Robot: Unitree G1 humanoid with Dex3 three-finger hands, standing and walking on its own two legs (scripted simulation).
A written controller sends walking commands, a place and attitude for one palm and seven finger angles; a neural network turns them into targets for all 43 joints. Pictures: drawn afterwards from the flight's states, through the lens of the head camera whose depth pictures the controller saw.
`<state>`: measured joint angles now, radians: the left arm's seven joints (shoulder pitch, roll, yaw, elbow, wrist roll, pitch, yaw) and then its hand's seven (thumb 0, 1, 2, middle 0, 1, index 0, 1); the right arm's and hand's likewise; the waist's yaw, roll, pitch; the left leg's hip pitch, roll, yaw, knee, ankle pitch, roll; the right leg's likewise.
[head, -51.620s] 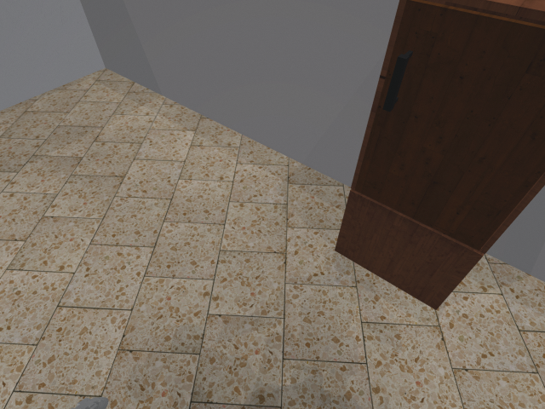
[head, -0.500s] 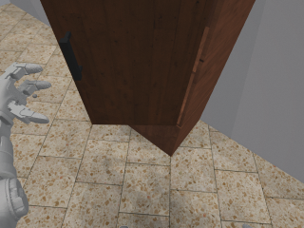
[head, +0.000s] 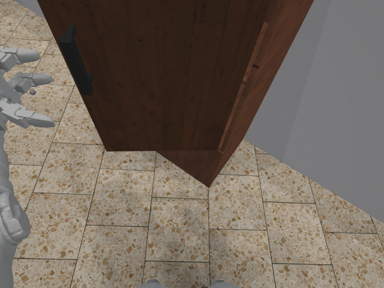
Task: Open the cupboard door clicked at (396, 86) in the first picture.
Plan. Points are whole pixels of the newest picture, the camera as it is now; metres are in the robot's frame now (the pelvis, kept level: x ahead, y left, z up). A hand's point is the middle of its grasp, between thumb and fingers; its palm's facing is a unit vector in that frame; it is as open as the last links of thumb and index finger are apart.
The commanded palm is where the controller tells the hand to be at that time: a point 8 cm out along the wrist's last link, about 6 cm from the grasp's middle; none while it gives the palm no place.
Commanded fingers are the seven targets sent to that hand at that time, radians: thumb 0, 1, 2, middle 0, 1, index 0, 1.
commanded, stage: move the hooked fingers beside the handle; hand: left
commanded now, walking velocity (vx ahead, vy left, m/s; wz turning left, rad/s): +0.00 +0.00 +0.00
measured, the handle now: (79, 62) +0.56 +0.22 +0.11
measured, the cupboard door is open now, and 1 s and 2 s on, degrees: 39 39 39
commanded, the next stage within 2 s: slide the fingers in behind the handle in 1.26 s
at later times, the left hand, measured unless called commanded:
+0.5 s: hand (41, 71) +0.52 +0.29 +0.12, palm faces +0.01 -1.00 +0.00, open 14.0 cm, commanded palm +0.50 +0.33 +0.11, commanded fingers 0.00 -0.50 0.30 -0.30 -1.20 -0.30 -1.20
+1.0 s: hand (37, 77) +0.50 +0.29 +0.12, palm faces +0.02 -1.00 +0.01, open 14.0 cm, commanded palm +0.49 +0.33 +0.10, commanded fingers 0.00 -0.50 0.30 -0.30 -1.20 -0.30 -1.20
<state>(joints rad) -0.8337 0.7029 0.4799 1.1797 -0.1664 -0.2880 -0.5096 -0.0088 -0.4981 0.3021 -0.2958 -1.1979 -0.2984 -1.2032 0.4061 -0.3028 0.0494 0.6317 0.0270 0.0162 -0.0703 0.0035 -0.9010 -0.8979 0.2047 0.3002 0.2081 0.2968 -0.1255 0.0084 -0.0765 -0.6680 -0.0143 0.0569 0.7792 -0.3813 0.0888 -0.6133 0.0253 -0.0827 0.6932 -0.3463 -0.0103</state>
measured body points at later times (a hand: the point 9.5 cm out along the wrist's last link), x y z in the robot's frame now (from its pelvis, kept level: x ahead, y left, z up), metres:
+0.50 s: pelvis +0.00 +0.00 -0.01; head +0.14 +0.03 +0.42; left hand +0.51 +0.34 +0.12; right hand -0.05 -0.28 -0.10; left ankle -0.01 +0.05 -0.71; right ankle -0.01 -0.12 -0.71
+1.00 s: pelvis +0.01 +0.00 -0.01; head +0.13 +0.03 +0.43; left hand +0.49 +0.34 +0.12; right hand +0.01 -0.28 -0.10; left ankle -0.01 +0.05 -0.71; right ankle -0.01 -0.12 -0.71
